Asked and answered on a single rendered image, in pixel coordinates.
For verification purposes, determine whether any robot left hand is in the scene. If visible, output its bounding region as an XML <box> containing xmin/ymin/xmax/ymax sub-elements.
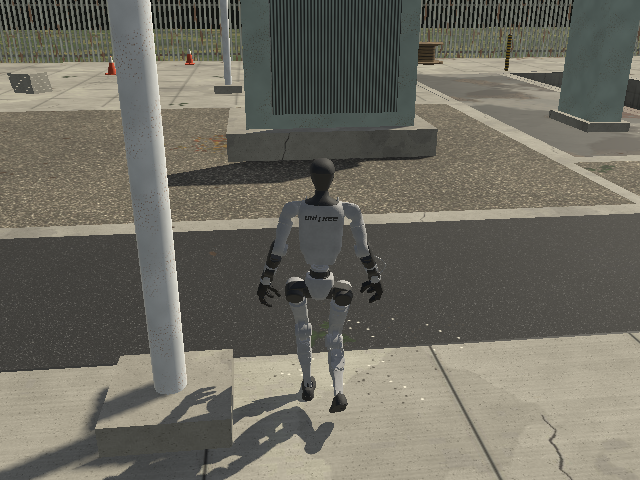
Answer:
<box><xmin>257</xmin><ymin>282</ymin><xmax>281</xmax><ymax>307</ymax></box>

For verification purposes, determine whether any left robot thigh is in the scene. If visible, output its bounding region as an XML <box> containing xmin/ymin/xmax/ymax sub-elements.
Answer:
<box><xmin>285</xmin><ymin>277</ymin><xmax>312</xmax><ymax>341</ymax></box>

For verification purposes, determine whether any left robot upper arm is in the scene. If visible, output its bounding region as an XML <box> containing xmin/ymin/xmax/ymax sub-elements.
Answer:
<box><xmin>271</xmin><ymin>201</ymin><xmax>301</xmax><ymax>257</ymax></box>

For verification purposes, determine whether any left robot forearm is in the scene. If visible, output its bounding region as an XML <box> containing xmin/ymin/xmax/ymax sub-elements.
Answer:
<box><xmin>260</xmin><ymin>240</ymin><xmax>282</xmax><ymax>285</ymax></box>

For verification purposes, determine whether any left robot foot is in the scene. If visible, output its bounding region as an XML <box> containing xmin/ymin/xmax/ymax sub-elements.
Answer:
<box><xmin>302</xmin><ymin>376</ymin><xmax>316</xmax><ymax>401</ymax></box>

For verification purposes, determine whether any robot right hand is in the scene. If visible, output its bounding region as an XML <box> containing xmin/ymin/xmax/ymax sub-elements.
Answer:
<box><xmin>360</xmin><ymin>280</ymin><xmax>384</xmax><ymax>303</ymax></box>

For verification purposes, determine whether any right robot upper arm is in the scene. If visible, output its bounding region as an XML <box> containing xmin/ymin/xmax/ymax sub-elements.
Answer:
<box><xmin>342</xmin><ymin>202</ymin><xmax>370</xmax><ymax>258</ymax></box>

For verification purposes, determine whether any right robot forearm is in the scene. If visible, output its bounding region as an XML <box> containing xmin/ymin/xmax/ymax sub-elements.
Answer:
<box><xmin>360</xmin><ymin>242</ymin><xmax>381</xmax><ymax>284</ymax></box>

